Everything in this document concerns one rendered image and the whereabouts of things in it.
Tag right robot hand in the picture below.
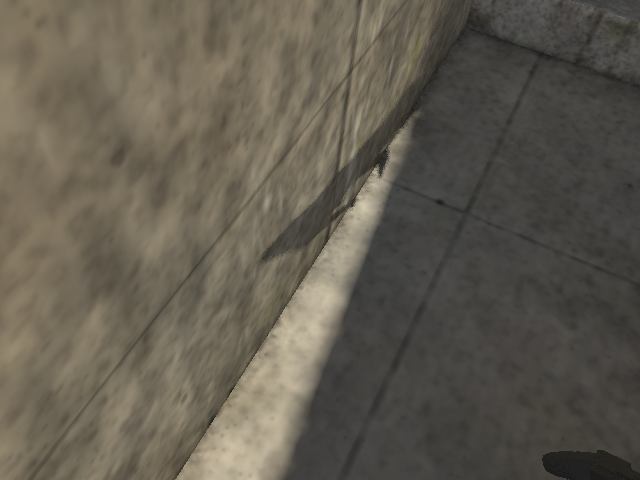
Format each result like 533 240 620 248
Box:
542 450 640 480

